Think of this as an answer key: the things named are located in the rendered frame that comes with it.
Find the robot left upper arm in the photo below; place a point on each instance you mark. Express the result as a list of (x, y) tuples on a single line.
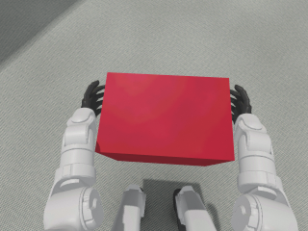
[(74, 210)]

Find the robot right hand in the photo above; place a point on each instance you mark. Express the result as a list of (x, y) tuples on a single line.
[(242, 103)]

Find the robot left hand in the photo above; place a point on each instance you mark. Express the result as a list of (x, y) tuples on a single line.
[(91, 96)]

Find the robot right upper arm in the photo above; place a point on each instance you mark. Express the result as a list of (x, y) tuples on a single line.
[(253, 212)]

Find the left robot forearm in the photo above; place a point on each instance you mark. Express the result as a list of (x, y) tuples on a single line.
[(77, 154)]

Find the robot right foot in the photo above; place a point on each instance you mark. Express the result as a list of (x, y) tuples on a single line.
[(181, 227)]

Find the right robot forearm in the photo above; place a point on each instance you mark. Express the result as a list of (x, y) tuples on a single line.
[(257, 172)]

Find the robot left thigh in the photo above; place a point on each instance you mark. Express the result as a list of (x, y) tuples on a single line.
[(130, 211)]

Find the carton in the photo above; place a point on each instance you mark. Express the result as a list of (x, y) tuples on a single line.
[(166, 119)]

